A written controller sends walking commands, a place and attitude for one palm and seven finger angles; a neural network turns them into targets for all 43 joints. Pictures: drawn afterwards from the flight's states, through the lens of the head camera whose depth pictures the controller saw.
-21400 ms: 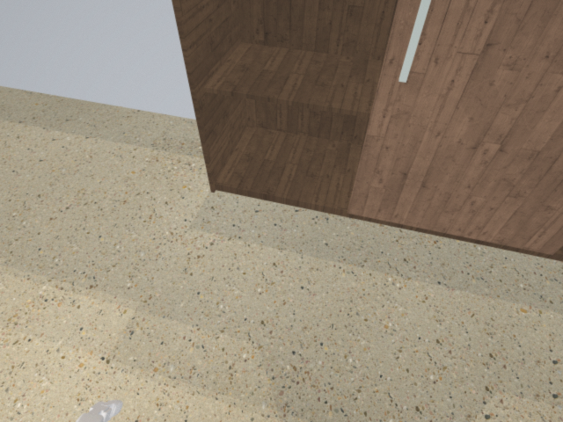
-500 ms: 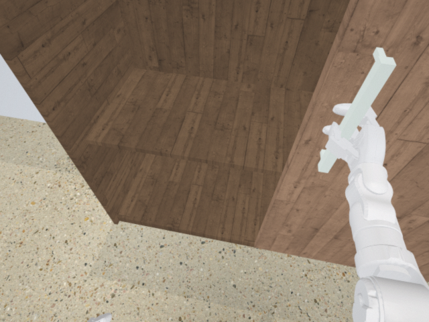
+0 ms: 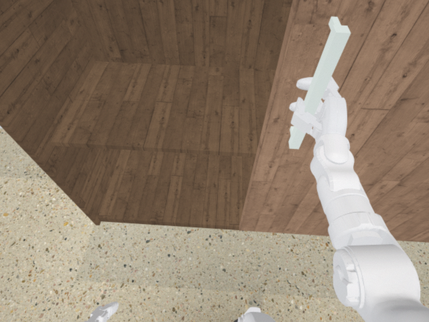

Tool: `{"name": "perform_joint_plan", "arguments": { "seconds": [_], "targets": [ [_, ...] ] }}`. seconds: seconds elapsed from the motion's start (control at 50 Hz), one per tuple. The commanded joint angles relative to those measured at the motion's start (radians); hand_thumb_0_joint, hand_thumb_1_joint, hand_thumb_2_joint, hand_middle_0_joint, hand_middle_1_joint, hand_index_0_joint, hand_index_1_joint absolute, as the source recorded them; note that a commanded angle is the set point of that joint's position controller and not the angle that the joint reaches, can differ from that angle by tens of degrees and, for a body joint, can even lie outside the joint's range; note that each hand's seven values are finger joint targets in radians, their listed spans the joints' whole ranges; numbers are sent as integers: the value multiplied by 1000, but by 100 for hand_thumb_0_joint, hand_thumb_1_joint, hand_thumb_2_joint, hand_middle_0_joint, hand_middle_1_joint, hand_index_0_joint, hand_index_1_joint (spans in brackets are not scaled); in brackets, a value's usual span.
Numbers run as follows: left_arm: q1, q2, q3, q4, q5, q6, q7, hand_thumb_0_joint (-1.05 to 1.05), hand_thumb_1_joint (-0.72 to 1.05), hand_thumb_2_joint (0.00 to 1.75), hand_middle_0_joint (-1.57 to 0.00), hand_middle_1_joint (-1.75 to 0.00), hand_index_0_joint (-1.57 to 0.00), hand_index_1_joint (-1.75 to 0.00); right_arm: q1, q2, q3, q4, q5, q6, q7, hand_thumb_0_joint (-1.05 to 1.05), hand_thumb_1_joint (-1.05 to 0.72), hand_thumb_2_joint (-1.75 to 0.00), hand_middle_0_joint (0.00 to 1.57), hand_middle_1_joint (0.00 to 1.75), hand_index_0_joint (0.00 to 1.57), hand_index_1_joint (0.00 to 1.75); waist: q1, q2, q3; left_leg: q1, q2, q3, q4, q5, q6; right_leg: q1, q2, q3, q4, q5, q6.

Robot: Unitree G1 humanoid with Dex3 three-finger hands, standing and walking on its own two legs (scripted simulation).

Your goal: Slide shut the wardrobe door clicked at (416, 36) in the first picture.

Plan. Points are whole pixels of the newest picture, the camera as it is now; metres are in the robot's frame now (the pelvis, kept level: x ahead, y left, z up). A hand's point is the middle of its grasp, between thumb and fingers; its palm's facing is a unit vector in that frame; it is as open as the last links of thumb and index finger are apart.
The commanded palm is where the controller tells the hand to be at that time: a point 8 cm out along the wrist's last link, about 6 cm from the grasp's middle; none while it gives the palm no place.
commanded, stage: tug the door sideways, standing still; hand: right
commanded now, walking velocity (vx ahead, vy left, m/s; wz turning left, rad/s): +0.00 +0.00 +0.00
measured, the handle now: (310, 93) +0.52 -0.13 +0.14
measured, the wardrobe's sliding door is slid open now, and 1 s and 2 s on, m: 0.66 0.61 0.45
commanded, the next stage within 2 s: step sideways, sliding the door along in 0.28 s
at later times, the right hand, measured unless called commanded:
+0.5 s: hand (278, 114) +0.47 -0.07 +0.13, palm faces -0.02 +0.99 -0.10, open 5.9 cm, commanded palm +0.46 -0.10 +0.14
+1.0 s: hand (269, 110) +0.47 -0.05 +0.13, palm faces +0.05 +0.99 -0.16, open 5.9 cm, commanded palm +0.45 -0.07 +0.14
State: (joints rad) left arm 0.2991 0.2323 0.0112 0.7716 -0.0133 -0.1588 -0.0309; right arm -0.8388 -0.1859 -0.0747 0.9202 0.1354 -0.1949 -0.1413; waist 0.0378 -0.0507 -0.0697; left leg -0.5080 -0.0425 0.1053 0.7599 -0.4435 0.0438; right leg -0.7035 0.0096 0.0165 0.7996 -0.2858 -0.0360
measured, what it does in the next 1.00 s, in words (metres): lifts its left foot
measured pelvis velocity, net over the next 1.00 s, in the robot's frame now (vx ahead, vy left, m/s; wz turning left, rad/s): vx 0.01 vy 0.07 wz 0.12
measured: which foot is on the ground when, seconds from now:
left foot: down 0.00-0.88, up 0.90-1.00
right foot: down 0.00-1.00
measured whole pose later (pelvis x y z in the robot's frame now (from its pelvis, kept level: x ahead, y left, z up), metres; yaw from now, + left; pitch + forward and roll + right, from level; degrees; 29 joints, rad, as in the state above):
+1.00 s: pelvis +0.01 +0.07 +0.02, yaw +7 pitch -4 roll +0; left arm 0.17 0.28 0.02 0.72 -0.03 -0.09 0.09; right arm -0.74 -0.28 -0.12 0.75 0.12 -0.06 -0.06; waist -0.03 -0.06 0.24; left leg -0.43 -0.03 -0.02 0.87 -0.42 0.02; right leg -0.21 -0.09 -0.04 0.61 -0.33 0.05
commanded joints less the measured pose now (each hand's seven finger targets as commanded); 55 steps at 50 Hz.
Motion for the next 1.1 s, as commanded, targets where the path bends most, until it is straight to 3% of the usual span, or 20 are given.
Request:
{"name": "perform_joint_plan", "arguments": {
  "seconds": [0.0, 0.34, 0.36, 0.38, 0.4, 0.44, 0.5, 0.54, 0.64, 0.7, 0.74, 0.8, 0.82, 0.84, 0.86, 0.88, 0.92, 0.98, 1.02, 1.08],
  "targets": [
    [100, 134, 47, -48, -1, -59, -3, 0, 90, 90, -20, -30, -20, -30, -680, 204, 219, -238, -41, -119, 89, 0, -90, -90, 45, 140, 45, 140, 175, -40, -389, -288, -36, -62, -113, 246, -15, 614, -31, 115, -50, 193, 30],
    [128, 131, 45, 2, 23, -109, -32, 0, 90, 90, -20, -30, -20, -30, -802, 308, 281, -124, -38, -155, 5, 0, -90, -90, 45, 140, 45, 140, 205, -26, -398, -363, -37, -48, -74, 149, -13, 545, -33, 139, -53, 49, 38],
    [145, 177, 55, -19, 22, -110, -23, 0, 90, 90, -20, -30, -20, -30, -929, 99, 143, -351, -26, -177, -5, 0, -90, -90, 45, 140, 45, 140, 163, -79, -562, -271, -33, -60, -90, 187, -10, 628, -27, 125, -58, 106, 36],
    [132, 228, 52, -83, -28, -69, 30, 0, 90, 90, -20, -30, -20, -30, -934, -511, -221, -372, -117, -159, -29, 0, -90, -90, 45, 140, 45, 140, 22, -73, -606, -95, 31, -146, -119, 132, -8, 659, -112, 89, -127, 42, -7],
    [94, 206, 39, -75, -24, -46, 60, 0, 90, 90, -20, -30, -20, -30, -830, -321, -84, -246, -99, -123, 2, 0, -90, -90, 45, 140, 45, 140, 73, -13, -469, -90, 27, -118, -101, 173, -23, 578, -118, 73, -141, 32, -25],
    [33, 154, 18, -114, -38, -29, 67, 0, 90, 90, -20, -30, -20, -30, -804, -77, 85, -312, -47, -85, 56, 0, -90, -90, 45, 140, 45, 140, 77, -75, -402, -61, 18, -105, -22, 125, -40, 543, -176, 120, -226, -98, -41],
    [-10, 182, 29, -113, -28, -8, 105, 0, 90, 90, -20, -30, -20, -30, -703, -184, -7, -287, -29, -54, 71, 0, -90, -90, 45, 140, 45, 140, 31, -127, -316, -97, -2, -137, 145, -62, -16, 616, -323, 382, -377, -275, -123],
    [-29, 177, 21, -125, -28, 7, 123, 0, 90, 90, -20, -30, -20, -30, -675, -192, -7, -319, -22, -32, 81, 0, -90, -90, 45, 140, 45, 140, 18, -65, -295, -49, 9, -148, 118, -89, -8, 648, -358, 399, -392, -247, -135],
    [-55, 192, 19, -126, -35, 23, 150, 0, 90, 90, -20, -30, -20, -30, -588, -225, -29, -283, -29, -5, 91, 0, -90, -90, 45, 140, 45, 140, 7, -15, -243, 264, 31, -114, -245, 93, 6, 549, -261, 123, -247, 38, -69],
    [-91, 177, 19, -123, -39, 23, 151, 0, 90, 90, -20, -30, -20, -30, -542, -270, -76, -211, -47, 34, 81, 0, -90, -90, 45, 140, 45, 140, -12, 331, -157, 446, 210, -398, -418, 291, 101, 249, -68, -77, 74, -83, 14],
    [-101, 165, 17, -122, -31, 7, 146, 0, 90, 90, -20, -30, -20, -30, -562, -222, -50, -274, -59, 14, 85, 0, -90, -90, 45, 140, 45, 140, -35, 246, -166, 625, 251, -395, -313, 830, 140, 146, -46, -48, 168, -173, 16],
    [-44, 161, 29, -92, -17, -2, 154, 0, 90, 90, -20, -30, -20, -30, -503, -207, -34, -346, -62, -5, 101, 0, -90, -90, 45, 140, 45, 140, -10, 81, -200, 577, 194, -219, -73, 1052, 59, 403, -88, -63, -192, 48, -12],
    [-12, 182, 39, -91, -18, 1, 161, 0, 90, 90, -20, -30, -20, -30, -498, -201, -15, -412, -51, -15, 106, 0, -90, -90, 45, 140, 45, 140, 29, -36, -280, 316, 125, -116, 135, 933, -35, 748, -170, 18, -327, 517, -67],
    [-19, 205, 51, -105, -11, 8, 154, 0, 90, 90, -20, -30, -20, -30, -492, -186, -3, -476, -29, -29, 118, 0, -90, -90, 45, 140, 45, 140, 35, -238, -322, -61, 9, -94, 370, 322, -93, 1069, -370, 288, -289, 1111, -173],
    [-64, 167, 40, -109, 1, 15, 124, 0, 90, 90, -20, -30, -20, -30, -483, -182, -19, -481, -28, -32, 126, 0, -90, -90, 45, 140, 45, 140, -9, -250, -327, -198, 19, -229, 448, -121, -57, 1168, -479, 429, -273, 1134, -201],
    [-102, 165, 29, -127, -11, 35, 100, 0, 90, 90, -20, -30, -20, -30, -459, -114, 33, -449, -17, -12, 133, 0, -90, -90, 45, 140, 45, 140, -16, -137, -230, -174, 44, -272, 381, -101, -24, 1097, -475, 389, -291, 1010, -174],
    [-98, 179, 51, -132, -6, 43, 122, 0, 90, 90, -20, -30, -20, -30, -437, -194, -12, -498, -38, 31, 132, 0, -90, -90, 45, 140, 45, 140, -6, -64, -153, -145, 105, -248, 130, -50, -26, 972, -461, 285, -263, 897, -153],
    [-126, 175, 38, -183, -26, 38, 135, 0, 90, 90, -20, -30, -20, -30, -427, -152, 41, -603, -41, 53, 130, 0, -90, -90, 45, 140, 45, 140, -2, -74, -222, 244, 55, -102, -184, 238, -32, 775, -326, 49, -227, 747, -54],
    [-155, 154, 33, -216, -44, 33, 138, 0, 90, 90, -20, -30, -20, -30, -417, -68, 114, -660, -30, 60, 144, 0, -90, -90, 45, 140, 45, 140, 6, -50, -282, 463, 57, -78, -259, 378, -42, 616, -240, -49, -191, 389, -10],
    [-244, 84, -1, -228, -68, 15, 136, 0, 90, 90, -20, -30, -20, -30, -450, 54, 236, -729, -21, 88, 125, 0, -90, -90, 45, 140, 45, 140, 18, 131, -198, 372, 193, -237, -379, 256, 6, 448, -58, -100, -119, -162, 29]
  ]
}}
